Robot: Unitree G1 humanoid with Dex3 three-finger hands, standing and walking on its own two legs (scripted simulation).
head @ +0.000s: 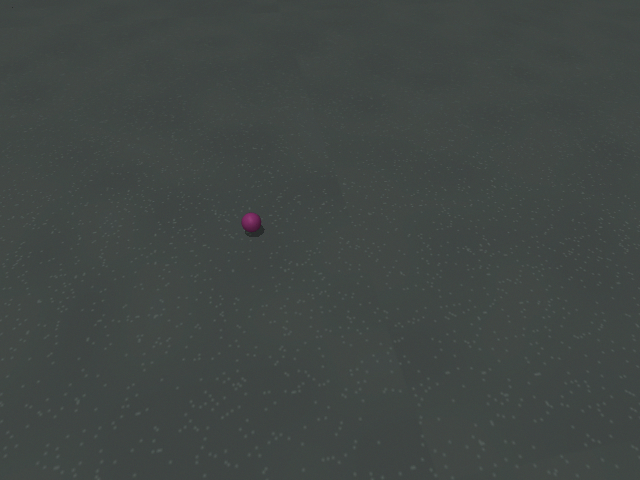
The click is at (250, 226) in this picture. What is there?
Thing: free ball
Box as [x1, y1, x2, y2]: [241, 213, 260, 231]
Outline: 247,213 242,218 242,226 248,231 254,231 259,227 260,219 254,213
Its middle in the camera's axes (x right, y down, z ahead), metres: -0.31 -0.10 +1.70
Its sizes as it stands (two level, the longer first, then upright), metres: 0.086 0.086 0.086
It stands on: the floor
